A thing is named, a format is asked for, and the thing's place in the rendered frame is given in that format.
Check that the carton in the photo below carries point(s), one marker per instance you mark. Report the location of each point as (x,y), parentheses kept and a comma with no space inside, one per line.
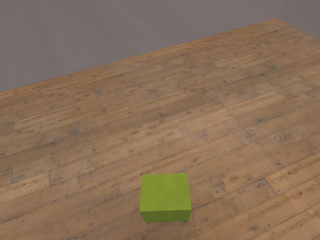
(165,197)

